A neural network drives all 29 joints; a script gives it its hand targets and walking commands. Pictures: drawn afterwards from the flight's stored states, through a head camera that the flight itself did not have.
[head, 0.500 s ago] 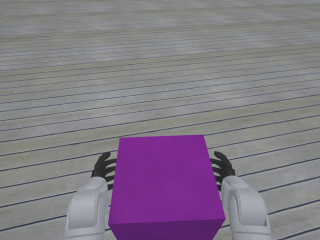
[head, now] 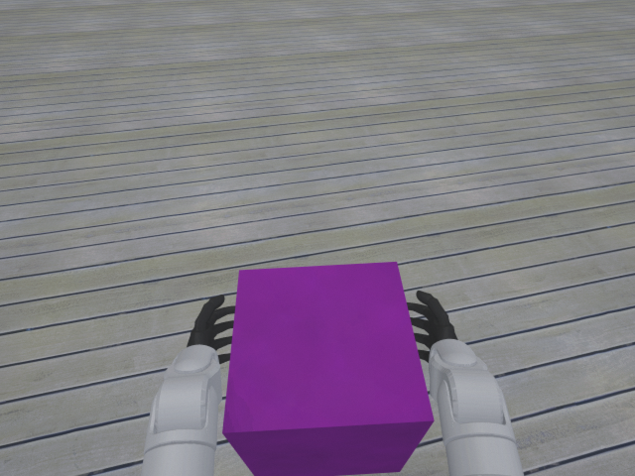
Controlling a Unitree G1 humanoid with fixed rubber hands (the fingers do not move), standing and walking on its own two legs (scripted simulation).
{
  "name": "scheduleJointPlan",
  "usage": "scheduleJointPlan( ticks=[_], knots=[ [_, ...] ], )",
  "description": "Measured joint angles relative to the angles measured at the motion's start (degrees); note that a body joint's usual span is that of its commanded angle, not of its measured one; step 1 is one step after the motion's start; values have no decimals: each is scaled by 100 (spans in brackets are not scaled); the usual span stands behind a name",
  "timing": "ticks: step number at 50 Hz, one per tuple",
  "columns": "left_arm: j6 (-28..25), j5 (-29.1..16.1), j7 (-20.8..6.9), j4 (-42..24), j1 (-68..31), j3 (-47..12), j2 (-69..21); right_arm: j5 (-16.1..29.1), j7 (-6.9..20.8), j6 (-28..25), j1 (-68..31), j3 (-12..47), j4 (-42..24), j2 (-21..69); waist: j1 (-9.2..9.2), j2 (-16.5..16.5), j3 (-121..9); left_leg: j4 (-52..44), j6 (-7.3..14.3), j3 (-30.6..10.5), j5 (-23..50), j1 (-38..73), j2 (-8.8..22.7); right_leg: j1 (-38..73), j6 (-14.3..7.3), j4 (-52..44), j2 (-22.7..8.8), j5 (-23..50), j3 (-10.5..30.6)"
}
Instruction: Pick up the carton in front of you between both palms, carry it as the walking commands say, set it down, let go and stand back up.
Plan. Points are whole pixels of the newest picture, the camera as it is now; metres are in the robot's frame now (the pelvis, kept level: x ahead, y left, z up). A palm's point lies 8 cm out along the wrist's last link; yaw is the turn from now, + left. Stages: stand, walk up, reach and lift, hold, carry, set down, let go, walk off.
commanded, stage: carry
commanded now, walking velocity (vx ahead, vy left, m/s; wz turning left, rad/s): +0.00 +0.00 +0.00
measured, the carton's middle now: (323, 376) +0.30 +0.00 -0.03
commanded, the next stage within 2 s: hold in 1.12 s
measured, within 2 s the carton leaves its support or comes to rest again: neither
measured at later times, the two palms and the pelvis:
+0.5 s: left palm (212, 368) +0.27 +0.13 +0.04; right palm (456, 361) +0.27 -0.17 +0.04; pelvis -0.02 -0.02 +0.00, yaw +0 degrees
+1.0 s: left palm (216, 375) +0.26 +0.13 +0.04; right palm (464, 370) +0.26 -0.17 +0.04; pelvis -0.03 -0.02 +0.00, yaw +0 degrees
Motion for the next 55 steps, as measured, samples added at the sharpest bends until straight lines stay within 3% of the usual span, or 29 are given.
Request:
scheduleJointPlan(
  ticks=[9, 55],
  knots=[
    [220, -16, 33, -100, 116, -86, 21, 33, -24, 199, 86, 79, -49, -15, 3, 16, -39, 19, -55, -21, 25, 4, 48, -3, -60, 40, 43, -4, -21],
    [230, -41, 23, -180, 110, -92, 21, 40, -20, 238, 67, 83, -145, -12, 19, -8, 19, -65, -155, -32, 279, -150, 157, -174, -216, -29, 158, 217, -37]
  ],
)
